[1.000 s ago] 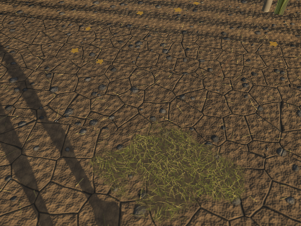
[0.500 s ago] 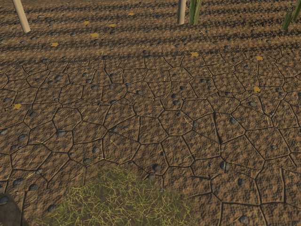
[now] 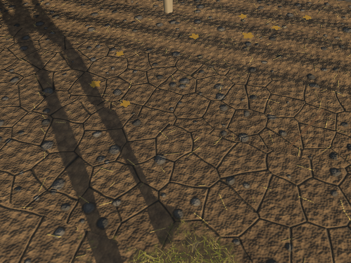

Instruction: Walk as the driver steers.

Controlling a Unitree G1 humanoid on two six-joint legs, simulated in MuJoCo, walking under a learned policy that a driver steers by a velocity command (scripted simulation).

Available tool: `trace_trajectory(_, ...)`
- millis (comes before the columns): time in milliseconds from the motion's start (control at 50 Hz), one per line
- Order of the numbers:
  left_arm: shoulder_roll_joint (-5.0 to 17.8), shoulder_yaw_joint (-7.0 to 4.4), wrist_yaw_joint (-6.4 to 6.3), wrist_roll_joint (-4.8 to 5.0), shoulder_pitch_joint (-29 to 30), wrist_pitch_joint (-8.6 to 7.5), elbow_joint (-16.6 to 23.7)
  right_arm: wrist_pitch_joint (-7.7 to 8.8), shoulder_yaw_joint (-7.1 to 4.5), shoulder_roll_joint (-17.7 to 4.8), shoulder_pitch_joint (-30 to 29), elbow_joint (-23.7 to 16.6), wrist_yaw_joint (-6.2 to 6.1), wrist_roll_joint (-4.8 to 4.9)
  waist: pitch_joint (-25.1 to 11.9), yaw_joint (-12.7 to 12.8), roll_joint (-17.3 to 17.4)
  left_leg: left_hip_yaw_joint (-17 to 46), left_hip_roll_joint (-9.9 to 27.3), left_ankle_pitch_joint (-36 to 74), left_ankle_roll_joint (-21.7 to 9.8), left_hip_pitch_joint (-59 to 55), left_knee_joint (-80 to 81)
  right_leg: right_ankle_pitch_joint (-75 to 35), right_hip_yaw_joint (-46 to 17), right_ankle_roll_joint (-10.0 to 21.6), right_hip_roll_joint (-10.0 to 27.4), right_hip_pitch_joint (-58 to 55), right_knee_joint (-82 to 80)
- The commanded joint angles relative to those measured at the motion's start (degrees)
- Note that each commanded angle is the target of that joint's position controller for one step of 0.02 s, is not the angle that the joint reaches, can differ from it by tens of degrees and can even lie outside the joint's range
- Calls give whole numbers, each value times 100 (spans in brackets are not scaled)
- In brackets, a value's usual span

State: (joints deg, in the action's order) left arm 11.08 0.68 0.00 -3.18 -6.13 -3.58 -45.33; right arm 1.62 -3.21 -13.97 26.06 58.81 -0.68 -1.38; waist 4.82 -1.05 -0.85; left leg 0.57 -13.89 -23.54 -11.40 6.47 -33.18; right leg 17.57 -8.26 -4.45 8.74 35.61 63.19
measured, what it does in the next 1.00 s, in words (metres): goes down: right foot, then left foot 0.16 m lower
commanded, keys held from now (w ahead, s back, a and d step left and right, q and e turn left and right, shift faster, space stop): w+q+shift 0.06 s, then w+shift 0.34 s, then e+shift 0.60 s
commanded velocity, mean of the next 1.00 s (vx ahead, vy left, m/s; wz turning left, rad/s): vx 0.62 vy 0.00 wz -0.11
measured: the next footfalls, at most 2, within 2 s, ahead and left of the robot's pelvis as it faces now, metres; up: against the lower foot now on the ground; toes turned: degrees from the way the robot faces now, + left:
right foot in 0.14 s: +0.33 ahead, -0.20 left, +0.00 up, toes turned +10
left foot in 0.62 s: +0.73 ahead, +0.15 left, -0.16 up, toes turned +11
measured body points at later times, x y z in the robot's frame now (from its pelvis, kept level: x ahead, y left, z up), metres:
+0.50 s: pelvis +0.45 -0.03 -0.01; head +0.48 +0.00 +0.44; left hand +0.23 +0.19 -0.12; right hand +0.78 -0.19 -0.05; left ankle +0.63 +0.13 -0.70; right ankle +0.29 -0.20 -0.71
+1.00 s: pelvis +0.77 +0.02 -0.14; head +0.81 +0.02 +0.31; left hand +0.97 +0.24 -0.25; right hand +0.82 -0.30 -0.24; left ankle +0.69 +0.14 -0.87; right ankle +0.88 -0.12 -0.85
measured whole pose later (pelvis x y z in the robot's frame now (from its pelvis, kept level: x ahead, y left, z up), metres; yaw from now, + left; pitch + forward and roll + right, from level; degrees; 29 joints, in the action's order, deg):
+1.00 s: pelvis +0.77 +0.02 -0.14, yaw -10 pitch +1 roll +2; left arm 16.6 -1.0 7.0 -1.9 -5.3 -4.2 -47.7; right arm 6.4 -6.2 -17.9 12.1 45.8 -2.3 -5.4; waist 3.7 -1.7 -3.0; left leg -21.0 4.0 -20.7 1.4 0.4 -22.3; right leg 6.0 1.6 -0.4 3.9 30.9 36.5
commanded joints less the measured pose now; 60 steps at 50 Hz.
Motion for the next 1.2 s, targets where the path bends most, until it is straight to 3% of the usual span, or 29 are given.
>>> trace_trajectory(20, 962, -216, 25, 170, 487, -37, 539, 392, -241, -1197, -565, -758, -26, 68, 466, 148, -106, 2443, 1856, 1963, -887, 1931, 1955, -1483, 584, -91, -166, -977, -1652)
trace_trajectory(80, 840, -193, 87, 235, 559, -72, 639, 314, -314, -1269, -317, -692, 152, 168, 275, -133, 244, 1984, 1526, 3655, -385, 1545, 1745, -1946, 994, 229, -699, -1983, -2333)
trace_trajectory(140, 1488, -629, 15, 136, -3611, -136, -591, 370, -364, -1486, -1822, -986, 123, 77, -1496, 2285, 138, 1257, 1241, 6327, 216, 1954, -2578, -1551, 983, 571, -965, -5374, -1810)
trace_trajectory(160, 1978, -765, -20, 109, -4414, -162, -889, 467, -244, -666, -1954, -1065, 125, 35, -1483, 2541, -1382, 878, 278, 1435, 383, 2670, -5611, -127, -156, 752, 13, -5529, -2855)
trace_trajectory(180, 1697, -638, 107, 25, -3704, -243, -793, 572, -31, 20, -1073, -1243, -8, 87, -1109, 1407, -2372, 1224, 223, -515, 325, 3808, -6663, -807, -2341, 1084, 1091, -5356, -3343)
trace_trajectory(200, 1518, -604, 136, 114, -2491, -260, -597, 509, 14, -113, -448, -1297, -26, 161, -875, 460, -2037, 920, 645, -2, 232, 4476, -5971, 1090, -3838, 1508, 1399, -4816, -4624)
trace_trajectory(220, 1067, -554, 133, 89, -1721, -275, -347, 345, -49, -532, -1017, -1241, 19, 31, -221, 429, -641, 856, 1089, 463, 293, 4349, -5485, 2046, -3494, 1648, 1216, -3817, -4773)
trace_trajectory(260, 983, -476, 79, 103, -1419, -352, -431, 123, -99, -540, -1521, -1471, 178, -83, 364, 103, -80, 1054, 1340, 631, 435, 3752, -4531, 1339, -2375, 1690, 824, -2355, -4575)
trace_trajectory(380, 1715, -693, 113, 205, -1755, -487, -822, -35, -40, -671, -2012, -1805, 510, -211, -85, -123, -515, 233, 1673, 2137, 561, 2081, -2084, -1007, -120, 1579, 535, -2123, -5396)
trace_trajectory(440, 946, -466, 18, 145, -3094, -534, -1143, 291, 13, -590, -3661, -2157, 385, -250, 481, 794, 121, 102, 1796, 3280, 461, 4448, -930, -1360, 149, 1335, -22, -4360, -4554)
trace_trajectory(520, 1064, -464, -110, 156, -2563, -265, -984, 437, 233, -191, -3113, -1674, 448, -152, -44, 634, 228, -269, 1533, 5912, 912, 609, 784, -184, 181, 1207, -478, -2165, -3512)
trace_trajectory(540, 1134, -511, -189, 773, -2717, -176, -970, 582, 145, -486, -3046, -1733, 570, 259, -229, 599, 148, 307, 1546, 5558, 832, 698, 1064, -554, -43, 1071, -291, -2752, -2913)
trace_trajectory(560, 1113, -477, -216, 791, -2567, -112, -961, 628, 84, -693, -2760, -1579, 554, 286, -231, 355, 98, 316, 1585, 5534, 847, 789, 1609, -840, -28, 946, -433, -3146, -2098)
trace_trajectory(580, 1118, -515, -211, 765, -2503, -46, -969, 691, 65, -733, -2293, -1373, 524, 129, -365, 137, 12, 348, 1774, 6147, 823, 317, 2161, -975, -14, 782, -582, -3165, -1005)
trace_trajectory(600, 1073, -483, -281, 222, -2748, 131, -1192, 567, 108, -621, -970, -709, 236, -420, -578, -290, 196, -26, 2035, 7321, 1007, -1223, 2460, -477, 536, 945, -1033, -2301, 698)
trace_trajectory(620, 411, 16, 389, -501, -4294, 70, -1830, 216, 124, -598, 1204, -32, 270, -789, -1648, -304, 852, 434, 2930, 8587, 194, -4020, 1588, 1152, 447, 64, -1259, -1396, 2103)
trace_trajectory(640, 546, -442, -169, 695, -3625, 152, -1148, 313, -154, -1542, 344, -534, 234, -411, -1785, -311, 784, 718, 4090, 12317, 646, -4343, -944, 3730, 388, 485, -1425, 555, 3966)
trace_trajectory(700, 787, -457, -343, 424, -2265, 214, -689, 306, -154, -1138, -803, -1074, 112, 49, -2485, -309, 1389, 1415, 4446, 6170, -61, -3081, 118, 1269, 439, 566, -585, 1448, 3036)
trace_trajectory(720, 86, -86, 67, -121, -2441, -180, -697, 355, 210, -368, -1402, -1309, 270, -455, -2736, 237, 579, 912, 4066, 5799, -777, -1049, 1027, 263, -224, 423, -59, 41, 1842)
trace_trajectory(740, 366, -273, 91, -128, -2191, -295, -758, 350, 8, -792, -1575, -1385, 325, -567, -1226, 456, 522, 734, 4198, 7006, -1171, 683, 1138, 382, 22, 92, -82, -378, 1255)
trace_trajectory(780, 476, -273, 184, -264, -1963, -276, -627, 398, -50, -756, -1917, -1449, 154, -348, -1349, 798, 742, 153, 3845, 6646, -1022, 932, 1557, 560, 436, -90, 119, -657, -122)
trace_trajectory(860, 120, 15, 605, 90, -1379, -155, -587, 527, -283, -1018, -1797, -1555, -120, -375, -1048, 533, 408, -757, 3493, 5915, -292, 85, 1783, -1159, 755, 195, -28, -825, -2148)
trace_trajectory(1020, 1366, -510, 685, 221, -769, -122, -124, 592, -543, -1346, -1736, -1864, -260, -324, -555, 507, 106, -1935, 3025, 5064, 605, -678, 528, -1733, 1273, 755, -1023, -1698, -3056)
trace_trajectory(1060, 2370, -833, 320, 59, -1808, -285, -183, 572, -311, -663, -1102, -2157, -92, -256, -2074, 490, -1435, -2029, 1780, 958, 1886, 990, -2005, -6627, -1006, 2615, 10, -4799, -3402)
trace_trajectory(1080, 2506, -850, 229, -174, -2308, -327, -319, 632, -187, -443, -1336, -2440, 44, -168, -2982, 451, -900, -813, 1232, -2380, 2116, 2228, -3072, -6954, -2797, 3465, 877, -6155, -3539)
trace_trajectory(1100, 2286, -903, 192, -257, -2484, -498, -588, 566, -95, -481, -2308, -2734, 146, 86, -1954, 844, -348, 117, 1306, -2457, 1926, 3202, -3287, -5812, -2748, 2972, 942, -5691, -3842)
trace_trajectory(1120, 1959, -896, 160, -41, -2037, -541, -551, 468, -201, -915, -2607, -2658, 105, -27, -1164, 872, -235, 285, 1568, -2237, 1793, 3399, -3449, -4817, -2200, 2582, 654, -4819, -4080)
trace_trajectory(1160, 1462, -671, 192, 283, -1089, -470, -258, 367, -316, -1200, -1921, -2441, -32, -268, -851, 240, -394, 591, 1849, -1560, 1570, 2525, -3075, -3691, -1892, 2510, 260, -3171, -4597)
trace_trajectory(1200, 1472, -563, 258, 188, -441, -363, 93, 245, -220, -980, -1589, -2423, -109, -315, -810, -308, -196, 497, 1684, -970, 1453, 1215, -2303, -2959, -1668, 2258, -130, -1821, -5119)
Velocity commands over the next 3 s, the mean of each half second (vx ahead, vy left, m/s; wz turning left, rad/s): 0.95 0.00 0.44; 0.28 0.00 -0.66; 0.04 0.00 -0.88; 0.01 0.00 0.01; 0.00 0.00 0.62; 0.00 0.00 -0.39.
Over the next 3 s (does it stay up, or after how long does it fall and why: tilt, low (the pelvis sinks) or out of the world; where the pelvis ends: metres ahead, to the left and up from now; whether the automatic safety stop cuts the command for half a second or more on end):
stays up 0.99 -0.05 -0.14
